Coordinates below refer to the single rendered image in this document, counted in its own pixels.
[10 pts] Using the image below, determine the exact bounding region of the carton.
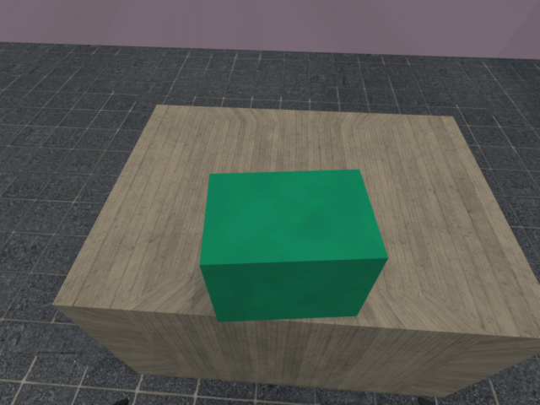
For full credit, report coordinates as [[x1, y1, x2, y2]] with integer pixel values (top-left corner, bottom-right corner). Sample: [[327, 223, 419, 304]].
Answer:
[[200, 170, 388, 322]]

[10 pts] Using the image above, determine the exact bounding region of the pedestal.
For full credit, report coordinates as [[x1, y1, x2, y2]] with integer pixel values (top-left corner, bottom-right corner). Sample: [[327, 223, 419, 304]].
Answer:
[[52, 105, 540, 397]]

